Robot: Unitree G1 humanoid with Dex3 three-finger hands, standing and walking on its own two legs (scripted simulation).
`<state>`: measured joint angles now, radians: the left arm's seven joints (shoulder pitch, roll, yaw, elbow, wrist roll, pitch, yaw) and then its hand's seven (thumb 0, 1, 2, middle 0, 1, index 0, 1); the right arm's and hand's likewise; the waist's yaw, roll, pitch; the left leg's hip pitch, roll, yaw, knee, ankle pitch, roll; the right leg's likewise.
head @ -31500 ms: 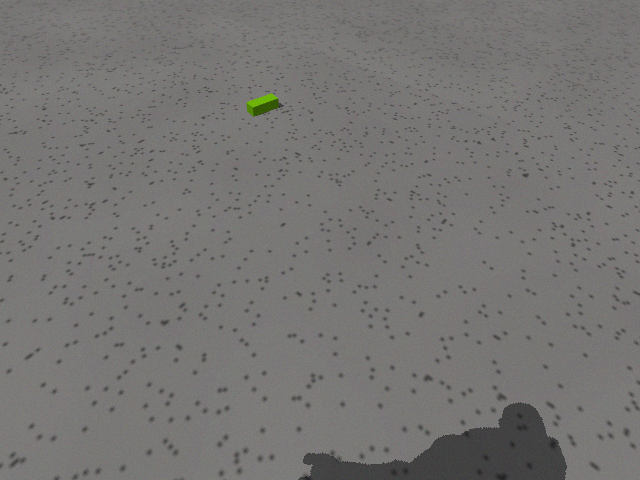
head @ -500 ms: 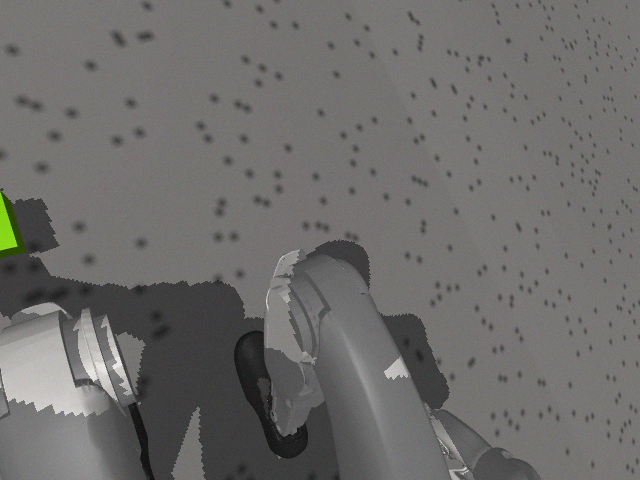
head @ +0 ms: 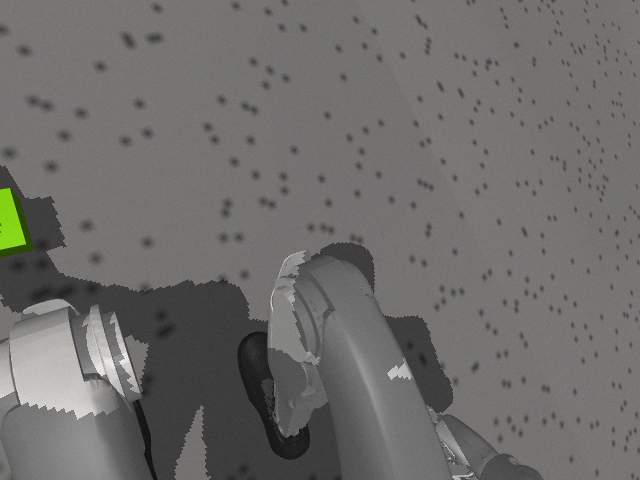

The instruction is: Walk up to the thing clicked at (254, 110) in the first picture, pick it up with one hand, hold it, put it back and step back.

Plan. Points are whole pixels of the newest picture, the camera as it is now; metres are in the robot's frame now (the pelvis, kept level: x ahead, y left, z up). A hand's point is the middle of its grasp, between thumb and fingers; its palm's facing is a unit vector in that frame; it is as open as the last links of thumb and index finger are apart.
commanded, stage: withdraw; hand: left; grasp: from above
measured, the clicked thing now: out of the picture +0.40 +0.33 -0.27
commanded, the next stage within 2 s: home in 0.76 s
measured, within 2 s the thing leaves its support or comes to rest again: neither
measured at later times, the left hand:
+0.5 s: hand out of the picture +0.36 +0.33 -0.09, palm faces -0.47 -0.14 -0.87, open 13.7 cm
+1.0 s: hand out of the picture +0.37 +0.34 -0.10, palm faces -0.42 -0.14 -0.90, open 13.5 cm
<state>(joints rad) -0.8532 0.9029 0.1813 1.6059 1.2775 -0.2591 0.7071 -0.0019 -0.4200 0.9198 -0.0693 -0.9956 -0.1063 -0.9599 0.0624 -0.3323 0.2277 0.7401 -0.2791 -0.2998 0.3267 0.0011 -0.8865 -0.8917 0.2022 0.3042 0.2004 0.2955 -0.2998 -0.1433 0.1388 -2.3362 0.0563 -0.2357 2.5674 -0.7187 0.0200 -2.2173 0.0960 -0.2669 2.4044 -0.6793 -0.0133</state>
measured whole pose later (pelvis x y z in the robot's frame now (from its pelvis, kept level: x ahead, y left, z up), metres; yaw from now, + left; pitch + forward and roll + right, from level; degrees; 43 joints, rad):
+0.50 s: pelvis -0.01 -0.01 +0.06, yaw +8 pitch +31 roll -6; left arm -0.82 0.61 -0.04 1.33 1.12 -0.11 0.31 0.00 -0.43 0.95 -0.11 -0.98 -0.12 -0.97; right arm 0.09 -0.30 0.06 0.71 -0.10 -0.12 0.21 0.00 -0.89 -0.90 0.20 0.30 0.20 0.30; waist -0.17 -0.01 -0.10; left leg -2.22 0.04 -0.09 2.30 -0.64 0.02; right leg -2.15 0.06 -0.14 2.25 -0.65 -0.03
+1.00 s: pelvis -0.01 -0.01 +0.05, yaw +8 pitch +33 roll -7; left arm -0.80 0.63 0.06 1.30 1.13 -0.12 0.37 0.00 -0.37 0.94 -0.14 -0.88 -0.15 -0.87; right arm 0.18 -0.25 0.05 0.77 -0.12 -0.09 0.16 0.00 -0.90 -0.89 0.20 0.30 0.20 0.30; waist -0.18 0.03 -0.09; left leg -2.27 0.04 -0.08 2.32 -0.65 0.03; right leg -2.19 0.06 -0.13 2.26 -0.67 -0.02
